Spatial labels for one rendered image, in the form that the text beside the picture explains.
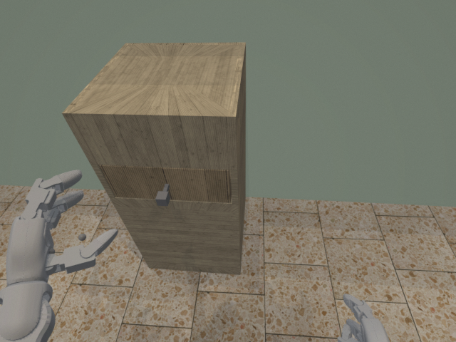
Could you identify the cabinet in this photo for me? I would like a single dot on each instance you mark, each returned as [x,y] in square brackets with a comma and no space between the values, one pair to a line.
[172,105]

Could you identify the right robot hand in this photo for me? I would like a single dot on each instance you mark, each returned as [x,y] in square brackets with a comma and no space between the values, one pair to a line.
[370,329]

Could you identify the left robot forearm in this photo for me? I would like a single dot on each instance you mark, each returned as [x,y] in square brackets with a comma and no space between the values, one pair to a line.
[25,314]

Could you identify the drawer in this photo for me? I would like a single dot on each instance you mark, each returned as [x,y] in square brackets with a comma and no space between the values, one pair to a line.
[189,184]

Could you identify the left robot hand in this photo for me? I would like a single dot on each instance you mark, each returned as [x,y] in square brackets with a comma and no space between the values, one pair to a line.
[30,238]

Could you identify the handle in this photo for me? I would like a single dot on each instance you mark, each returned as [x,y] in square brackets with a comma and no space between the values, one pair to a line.
[163,197]

